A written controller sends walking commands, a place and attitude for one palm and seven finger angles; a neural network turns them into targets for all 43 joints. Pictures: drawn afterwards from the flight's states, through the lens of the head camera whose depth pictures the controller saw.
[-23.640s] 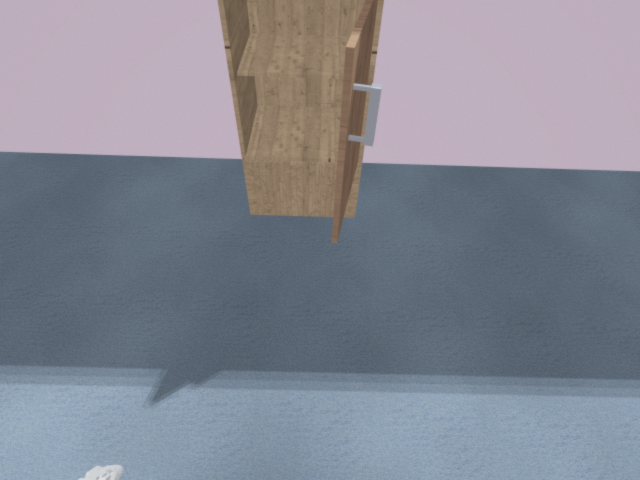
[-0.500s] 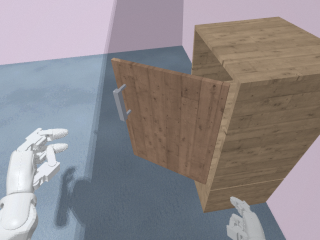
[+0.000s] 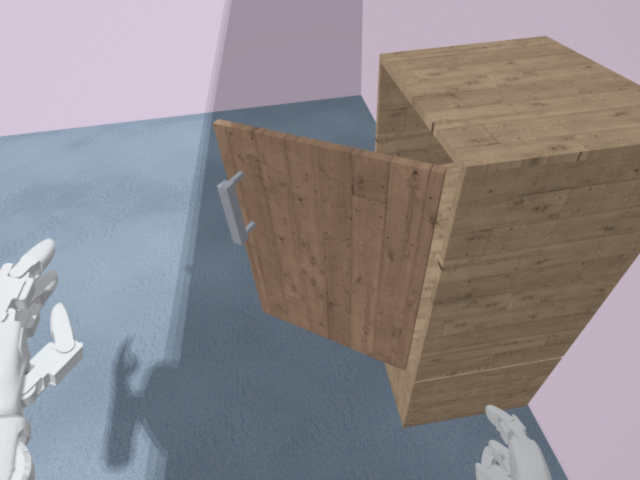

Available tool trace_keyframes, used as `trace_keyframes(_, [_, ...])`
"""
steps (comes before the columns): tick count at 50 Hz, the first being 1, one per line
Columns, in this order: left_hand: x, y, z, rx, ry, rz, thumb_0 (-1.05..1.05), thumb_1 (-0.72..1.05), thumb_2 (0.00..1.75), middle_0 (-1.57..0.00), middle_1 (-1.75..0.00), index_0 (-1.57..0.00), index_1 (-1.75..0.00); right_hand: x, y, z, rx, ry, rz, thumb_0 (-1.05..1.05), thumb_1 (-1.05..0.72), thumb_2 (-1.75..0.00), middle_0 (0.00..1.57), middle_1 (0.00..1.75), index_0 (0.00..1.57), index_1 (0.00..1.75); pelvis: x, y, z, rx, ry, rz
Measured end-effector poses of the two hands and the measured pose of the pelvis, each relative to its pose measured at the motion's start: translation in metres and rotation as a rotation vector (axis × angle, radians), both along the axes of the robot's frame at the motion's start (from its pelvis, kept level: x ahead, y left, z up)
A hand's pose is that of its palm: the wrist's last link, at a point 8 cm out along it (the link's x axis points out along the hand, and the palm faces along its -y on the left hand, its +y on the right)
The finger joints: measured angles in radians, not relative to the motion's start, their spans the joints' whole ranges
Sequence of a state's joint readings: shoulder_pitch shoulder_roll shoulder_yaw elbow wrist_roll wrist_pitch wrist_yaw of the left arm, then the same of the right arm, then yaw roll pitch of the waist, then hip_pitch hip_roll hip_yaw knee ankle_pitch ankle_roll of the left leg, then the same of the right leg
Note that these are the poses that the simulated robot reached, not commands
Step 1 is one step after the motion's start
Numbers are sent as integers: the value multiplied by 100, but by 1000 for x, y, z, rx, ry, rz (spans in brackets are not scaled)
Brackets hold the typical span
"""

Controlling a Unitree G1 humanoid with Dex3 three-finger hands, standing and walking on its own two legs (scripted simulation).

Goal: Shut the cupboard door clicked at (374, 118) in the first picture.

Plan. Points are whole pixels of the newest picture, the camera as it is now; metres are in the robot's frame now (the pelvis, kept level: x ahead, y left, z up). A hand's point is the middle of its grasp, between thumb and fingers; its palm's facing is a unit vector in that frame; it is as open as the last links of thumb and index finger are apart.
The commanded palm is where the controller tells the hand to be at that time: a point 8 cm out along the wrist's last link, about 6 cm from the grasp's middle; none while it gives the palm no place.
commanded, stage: draw the hand back to the body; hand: left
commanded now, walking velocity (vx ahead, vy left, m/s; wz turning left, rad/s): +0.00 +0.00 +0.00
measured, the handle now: (239, 208) +0.62 +0.25 -0.02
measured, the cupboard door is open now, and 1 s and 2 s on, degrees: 55 55 55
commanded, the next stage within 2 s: step back with the hand held close in 0.02 s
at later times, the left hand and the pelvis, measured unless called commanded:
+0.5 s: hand (54, 345) +0.19 +0.29 +0.15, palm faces +0.35 -0.77 -0.53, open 7.5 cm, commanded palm +0.13 +0.32 +0.17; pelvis -0.01 +0.03 +0.00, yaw -1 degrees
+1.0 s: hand out of the picture +0.08 +0.31 +0.16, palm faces +0.48 -0.73 -0.49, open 7.5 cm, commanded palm +0.02 +0.34 +0.17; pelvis -0.10 +0.03 -0.01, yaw +3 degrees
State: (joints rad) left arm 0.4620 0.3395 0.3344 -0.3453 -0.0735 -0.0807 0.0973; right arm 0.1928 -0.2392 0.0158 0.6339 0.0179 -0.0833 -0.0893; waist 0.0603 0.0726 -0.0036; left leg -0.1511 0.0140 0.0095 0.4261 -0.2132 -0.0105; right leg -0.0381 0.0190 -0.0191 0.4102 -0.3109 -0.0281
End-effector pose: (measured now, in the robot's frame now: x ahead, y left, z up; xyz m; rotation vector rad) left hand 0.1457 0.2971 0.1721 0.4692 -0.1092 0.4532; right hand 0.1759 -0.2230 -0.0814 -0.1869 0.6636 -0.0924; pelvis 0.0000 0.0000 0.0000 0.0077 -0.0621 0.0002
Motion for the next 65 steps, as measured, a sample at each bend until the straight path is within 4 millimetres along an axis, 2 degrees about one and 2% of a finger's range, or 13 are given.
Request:
trace_keyframes(8, [3, 0, 5, 16, -5, -5, 1, 88, 90, -21, -30, -21, -30, 4, 2, 2, 12, -8, 4, 1, -90, -90, 20, 30, 20, 29, 1, -2, 1, -1, 3, -5])
trace_keyframes(13, [7, 9, 9, 71, -2, -5, 1, 88, 90, -21, -30, -21, -30, 2, 2, -4, 10, 41, -7, 1, -90, -90, 21, 30, 20, 29, 1, 3, 0, -17, 45, 5])
trace_keyframes(20, [10, 16, 3, 97, 69, -54, 1, 88, 90, -21, -30, -21, -30, -12, -3, -9, -22, 116, -81, 1, -90, -90, 21, 30, 20, 29, -4, 17, 0, -12, 82, -6])
trace_keyframes(27, [2, 29, 10, 130, 57, -88, 1, 88, 90, -21, -30, -21, -30, -31, 4, -2, -42, 125, -117, 1, -91, -90, 20, 30, 20, 29, -19, 29, 0, -13, 88, -16])
trace_keyframes(33, [-21, 39, 12, 140, 21, -98, 1, 88, 90, -21, -30, -21, -30, -52, 14, 5, -49, 99, -115, 1, -90, -90, 21, 30, 20, 29, -40, 36, -2, -21, 84, -15])
trace_keyframes(42, [-67, 53, 2, 130, -40, -53, 1, 88, 90, -21, -30, -21, -30, -88, 23, 4, -81, 79, -80, 1, -90, -90, 21, 30, 21, 30, -73, 42, -7, -46, 67, 8])
trace_keyframes(52, [-121, 46, 7, 155, -127, -20, 1, 88, 90, -21, -30, -21, -30, -120, 25, -6, -89, 83, -4, 1, -90, -90, 21, 30, 21, 30, -110, 33, -15, -50, 51, 54])
trace_keyframes(56, [-134, 45, 8, 134, -173, -38, 1, 88, 90, -21, -30, -21, -30, -136, 24, -6, -105, 91, -11, 1, -90, -90, 21, 30, 21, 30, -123, 38, -16, -54, 44, 52])
trace_keyframes(62, [-145, 59, 11, 161, -198, -71, 1, 88, 90, -21, -30, -21, -30, -164, 31, 0, -127, 73, -44, 1, -90, -90, 21, 30, 21, 30, -150, 46, -16, -92, 40, 70])
trace_keyframes(65, [-162, 65, 20, 208, -210, -75, 1, 88, 90, -21, -30, -21, -30, -176, 37, 1, -114, 67, -27, 1, -90, -90, 21, 30, 21, 29, -164, 44, -16, -113, 55, 107])
